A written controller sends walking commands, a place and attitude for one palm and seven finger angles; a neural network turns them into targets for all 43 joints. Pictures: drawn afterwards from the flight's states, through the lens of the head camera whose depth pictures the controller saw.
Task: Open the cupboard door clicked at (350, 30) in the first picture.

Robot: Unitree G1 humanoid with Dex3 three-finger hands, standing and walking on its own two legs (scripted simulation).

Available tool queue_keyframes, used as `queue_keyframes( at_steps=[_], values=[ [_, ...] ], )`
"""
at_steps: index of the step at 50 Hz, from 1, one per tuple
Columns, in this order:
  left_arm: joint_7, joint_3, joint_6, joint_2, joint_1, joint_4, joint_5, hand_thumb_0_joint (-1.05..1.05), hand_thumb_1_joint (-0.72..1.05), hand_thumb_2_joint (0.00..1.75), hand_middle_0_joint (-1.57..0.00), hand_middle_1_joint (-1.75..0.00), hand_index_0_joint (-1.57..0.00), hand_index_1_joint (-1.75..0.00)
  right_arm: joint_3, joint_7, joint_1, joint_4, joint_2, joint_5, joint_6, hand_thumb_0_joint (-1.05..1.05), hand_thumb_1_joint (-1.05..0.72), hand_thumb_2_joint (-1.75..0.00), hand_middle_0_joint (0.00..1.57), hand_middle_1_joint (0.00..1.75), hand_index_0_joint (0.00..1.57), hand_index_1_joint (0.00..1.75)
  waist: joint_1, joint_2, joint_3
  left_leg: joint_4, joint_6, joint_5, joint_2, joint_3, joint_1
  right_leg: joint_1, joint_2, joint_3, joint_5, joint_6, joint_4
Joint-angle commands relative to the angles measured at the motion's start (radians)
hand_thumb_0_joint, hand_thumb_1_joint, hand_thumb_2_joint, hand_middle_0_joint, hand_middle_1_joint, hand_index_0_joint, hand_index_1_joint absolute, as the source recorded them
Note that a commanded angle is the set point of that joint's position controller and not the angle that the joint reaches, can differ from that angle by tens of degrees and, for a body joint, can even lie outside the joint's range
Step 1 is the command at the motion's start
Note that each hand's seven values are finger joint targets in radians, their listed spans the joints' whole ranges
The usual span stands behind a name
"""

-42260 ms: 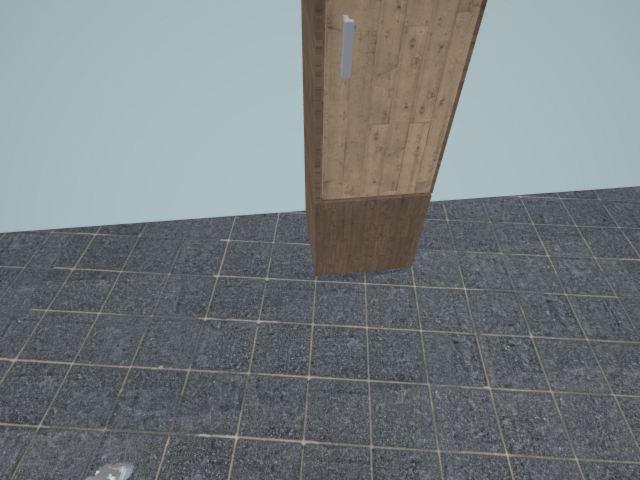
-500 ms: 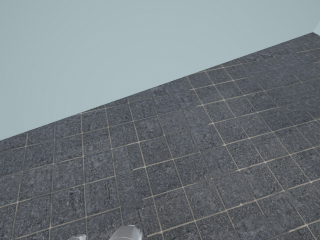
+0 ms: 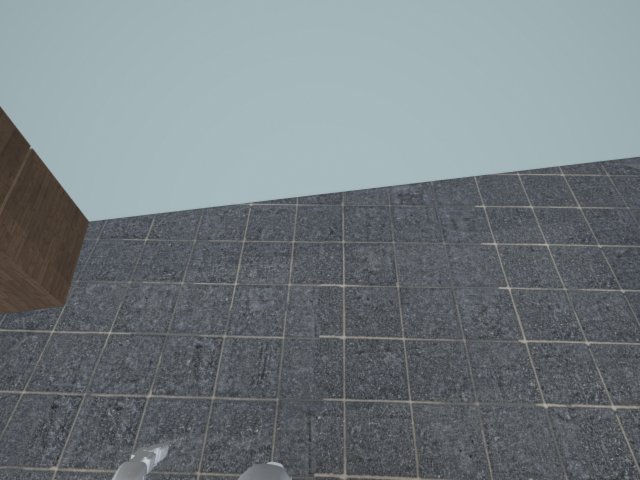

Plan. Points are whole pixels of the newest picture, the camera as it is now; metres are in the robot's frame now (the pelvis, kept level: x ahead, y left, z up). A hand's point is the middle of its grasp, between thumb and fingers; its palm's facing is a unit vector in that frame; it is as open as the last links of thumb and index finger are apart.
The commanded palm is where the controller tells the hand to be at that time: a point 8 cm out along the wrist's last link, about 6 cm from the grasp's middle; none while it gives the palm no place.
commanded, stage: turn to face it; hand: left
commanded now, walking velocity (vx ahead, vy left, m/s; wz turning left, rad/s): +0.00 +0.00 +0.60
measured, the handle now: out of the picture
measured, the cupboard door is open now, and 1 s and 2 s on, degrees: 46 46 46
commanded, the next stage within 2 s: take the last steps up to it in 1.38 s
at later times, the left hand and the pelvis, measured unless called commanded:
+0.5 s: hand out of the picture +0.03 +0.24 -0.16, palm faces +0.32 -0.92 -0.24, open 7.4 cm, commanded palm none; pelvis +0.01 +0.01 +0.01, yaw +17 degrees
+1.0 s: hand out of the picture -0.05 +0.20 -0.18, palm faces +0.60 -0.78 -0.20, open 7.4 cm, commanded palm none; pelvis +0.03 +0.00 -0.01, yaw +37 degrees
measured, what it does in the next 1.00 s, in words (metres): steps on the spot, turning left: left foot, then right foot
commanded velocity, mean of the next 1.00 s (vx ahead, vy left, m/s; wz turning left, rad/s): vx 0.00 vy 0.00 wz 0.59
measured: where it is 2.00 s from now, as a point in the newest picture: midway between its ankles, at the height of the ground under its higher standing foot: outside the picture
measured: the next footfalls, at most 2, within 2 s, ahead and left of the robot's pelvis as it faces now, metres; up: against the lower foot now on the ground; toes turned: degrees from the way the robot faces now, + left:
left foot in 0.28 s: +0.05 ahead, +0.14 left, +0.00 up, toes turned +16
right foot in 0.64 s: +0.11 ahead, -0.12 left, +0.00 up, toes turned +21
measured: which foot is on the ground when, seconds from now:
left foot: up 0.00-0.26, down 0.28-0.64, up 0.66-0.94, down 0.96-1.00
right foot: down 0.00-0.28, up 0.30-0.62, down 0.64-0.96, up 0.98-1.00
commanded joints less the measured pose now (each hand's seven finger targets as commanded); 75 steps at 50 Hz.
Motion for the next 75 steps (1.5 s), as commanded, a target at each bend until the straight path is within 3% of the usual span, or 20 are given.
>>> queue_keyframes(
  at_steps=[1,8,12,14,15,18,29,30,32,36,43,46,48,49,54,62,63,65,70,75],
  values=[
    [0.021,0.035,-0.020,0.160,0.004,-0.063,0.001,0.00,0.90,0.90,-0.20,-0.30,-0.20,-0.30,-0.041,0.016,-0.046,-0.088,-0.103,-0.009,-0.012,0.00,-0.90,-0.90,0.20,0.30,0.20,0.30,-0.003,-0.257,-0.037,0.451,-0.020,-0.019,0.048,0.041,-0.174,0.066,-0.306,0.244,0.071,-0.114,-0.358],
    [0.022,0.048,-0.025,0.189,0.125,-0.018,0.009,0.00,0.90,0.90,-0.20,-0.30,-0.20,-0.30,-0.004,0.027,-0.124,-0.104,-0.035,0.006,-0.026,0.00,-0.90,-0.90,0.20,0.30,0.20,0.30,0.062,-0.202,-0.113,-0.006,-0.039,-0.038,0.039,0.186,-0.057,0.291,-0.304,0.017,0.617,-0.110,-0.183],
    [0.009,0.054,-0.019,0.201,0.105,-0.009,-0.002,0.00,0.90,0.90,-0.20,-0.30,-0.20,-0.30,-0.010,0.024,-0.021,-0.085,-0.075,0.004,-0.041,0.00,-0.90,-0.90,0.20,0.30,0.20,0.30,0.004,-0.167,-0.151,-0.326,-0.007,0.203,0.017,0.195,0.204,0.169,-0.281,-0.066,0.539,-0.023,-0.008],
    [-0.001,0.028,-0.009,0.088,0.047,-0.079,-0.017,0.00,0.90,0.90,-0.20,-0.30,-0.20,-0.30,-0.059,0.005,0.133,-0.067,-0.268,-0.008,-0.053,0.00,-0.90,-0.90,0.20,0.30,0.20,0.30,-0.089,0.295,-0.219,-0.428,0.204,0.759,0.415,-0.338,0.473,-0.267,-0.083,-0.119,-0.323,0.105,0.388],
    [0.005,0.024,0.005,0.105,-0.021,-0.098,-0.007,0.00,0.90,0.90,-0.20,-0.30,-0.20,-0.30,-0.062,-0.007,0.183,-0.038,-0.292,-0.006,-0.045,0.00,-0.90,-0.90,0.20,0.30,0.20,0.30,-0.106,0.207,-0.233,-0.410,0.277,0.816,0.454,-0.338,0.451,-0.291,-0.074,0.015,-0.373,0.082,0.512],
    [0.004,0.035,0.013,0.103,-0.031,-0.062,0.001,0.00,0.90,0.90,-0.20,-0.30,-0.20,-0.30,-0.037,-0.024,0.042,-0.076,-0.206,-0.011,-0.055,0.00,-0.90,-0.90,0.20,0.30,0.20,0.30,-0.044,0.204,-0.138,-0.444,0.208,0.493,0.311,-0.225,0.277,-0.296,-0.080,0.067,-0.183,0.075,0.555],
    [0.003,0.033,0.006,0.089,0.074,-0.031,-0.009,0.00,0.90,0.90,-0.20,-0.30,-0.20,-0.30,-0.044,-0.015,-0.046,-0.094,-0.194,-0.012,-0.036,0.00,-0.90,-0.90,0.20,0.30,0.20,0.30,0.025,0.141,-0.120,-0.406,0.144,0.298,0.187,-0.226,0.065,0.095,0.036,0.016,-0.024,0.055,-0.017],
    [0.008,0.041,-0.001,0.112,0.112,-0.023,-0.008,0.00,0.90,0.90,-0.20,-0.30,-0.20,-0.30,-0.043,-0.012,-0.062,-0.103,-0.176,-0.005,-0.035,0.00,-0.90,-0.90,0.20,0.30,0.20,0.30,0.051,0.083,-0.118,-0.352,0.111,0.243,0.151,-0.209,-0.020,0.209,0.011,0.035,0.043,0.050,-0.152],
    [0.021,0.070,-0.016,0.261,0.138,-0.032,0.014,0.00,0.90,0.90,-0.20,-0.30,-0.20,-0.30,-0.031,0.000,-0.073,-0.136,-0.084,0.005,-0.037,0.00,-0.90,-0.90,0.20,0.30,0.20,0.30,0.082,-0.347,-0.113,0.071,-0.018,-0.119,-0.063,0.066,-0.224,0.283,-0.403,0.455,-0.029,-0.113,-0.399],
    [0.022,0.031,-0.020,0.151,-0.008,-0.063,-0.001,0.00,0.90,0.90,-0.20,-0.30,-0.20,-0.30,-0.034,0.017,-0.041,-0.085,-0.101,-0.006,-0.016,0.00,-0.90,-0.90,0.20,0.30,0.20,0.30,-0.006,-0.268,-0.057,0.405,-0.029,-0.022,0.051,0.061,-0.182,0.136,-0.289,0.160,0.282,-0.121,-0.305],
    [0.018,0.051,-0.020,0.206,0.103,-0.018,0.011,0.00,0.90,0.90,-0.20,-0.30,-0.20,-0.30,-0.006,0.030,-0.109,-0.106,-0.041,0.006,-0.026,0.00,-0.90,-0.90,0.20,0.30,0.20,0.30,0.052,-0.222,-0.088,-0.050,-0.030,-0.029,0.027,0.197,-0.017,0.240,-0.309,0.020,0.539,-0.102,-0.179],
    [0.007,0.053,-0.016,0.206,0.089,-0.013,-0.006,0.00,0.90,0.90,-0.20,-0.30,-0.20,-0.30,-0.012,0.023,0.000,-0.081,-0.087,0.002,-0.042,0.00,-0.90,-0.90,0.20,0.30,0.20,0.30,-0.011,-0.145,-0.152,-0.336,-0.005,0.227,0.016,0.188,0.226,0.142,-0.276,-0.062,0.496,-0.015,0.013],
    [-0.001,0.024,-0.007,0.090,0.040,-0.076,-0.018,0.00,0.90,0.90,-0.20,-0.30,-0.20,-0.30,-0.060,0.004,0.134,-0.066,-0.274,-0.008,-0.052,0.00,-0.90,-0.90,0.20,0.30,0.20,0.30,-0.088,0.304,-0.220,-0.424,0.213,0.792,0.415,-0.344,0.468,-0.266,-0.077,-0.102,-0.345,0.104,0.407],
    [0.005,0.023,0.006,0.110,-0.022,-0.092,-0.008,0.00,0.90,0.90,-0.20,-0.30,-0.20,-0.30,-0.060,-0.008,0.184,-0.039,-0.286,-0.007,-0.047,0.00,-0.90,-0.90,0.20,0.30,0.20,0.30,-0.104,0.203,-0.236,-0.399,0.278,0.835,0.447,-0.332,0.455,-0.282,-0.076,0.022,-0.370,0.078,0.516],
    [-0.003,0.028,0.018,0.086,0.004,-0.030,-0.003,0.00,0.90,0.90,-0.20,-0.30,-0.20,-0.30,-0.023,-0.029,0.007,-0.077,-0.177,-0.014,-0.058,0.00,-0.90,-0.90,0.20,0.30,0.20,0.30,-0.016,0.163,-0.114,-0.444,0.183,0.500,0.262,-0.155,0.238,-0.226,-0.056,0.055,-0.147,0.067,0.466],
    [0.001,0.025,0.004,0.078,0.118,0.012,-0.007,0.00,0.90,0.90,-0.20,-0.30,-0.20,-0.30,-0.024,-0.019,-0.044,-0.077,-0.170,-0.010,-0.041,0.00,-0.90,-0.90,0.20,0.30,0.20,0.30,0.038,0.104,-0.110,-0.394,0.140,0.289,0.200,-0.155,0.046,0.135,0.025,-0.002,0.016,0.050,-0.044],
    [0.006,0.032,-0.005,0.101,0.153,0.023,-0.004,0.00,0.90,0.90,-0.20,-0.30,-0.20,-0.30,-0.022,-0.015,-0.055,-0.081,-0.144,-0.005,-0.040,0.00,-0.90,-0.90,0.20,0.30,0.20,0.30,0.057,0.035,-0.107,-0.334,0.100,0.205,0.148,-0.120,-0.025,0.223,-0.015,0.037,0.053,0.042,-0.171],
    [0.016,0.056,-0.018,0.240,0.160,0.008,0.012,0.00,0.90,0.90,-0.20,-0.30,-0.20,-0.30,-0.010,-0.005,-0.064,-0.114,-0.071,0.003,-0.038,0.00,-0.90,-0.90,0.20,0.30,0.20,0.30,0.076,-0.357,-0.082,0.117,0.000,-0.147,-0.040,0.075,-0.168,0.191,-0.416,0.478,0.004,-0.138,-0.408],
    [0.018,0.027,-0.027,0.138,0.047,-0.008,0.004,0.00,0.90,0.90,-0.20,-0.30,-0.20,-0.30,-0.012,0.006,-0.032,-0.050,-0.063,0.000,-0.018,0.00,-0.90,-0.90,0.20,0.30,0.20,0.30,0.008,-0.256,-0.050,0.315,-0.014,-0.025,0.040,0.072,-0.101,0.106,-0.264,0.150,0.326,-0.126,-0.308],
    [0.016,0.039,-0.031,0.166,0.140,0.044,0.012,0.00,0.90,0.90,-0.20,-0.30,-0.20,-0.30,0.009,0.009,-0.068,-0.040,-0.008,0.007,-0.035,0.00,-0.90,-0.90,0.20,0.30,0.20,0.30,0.055,-0.213,-0.078,-0.041,-0.018,-0.043,0.014,0.160,0.004,0.210,-0.271,0.114,0.428,-0.128,-0.254]
  ],
)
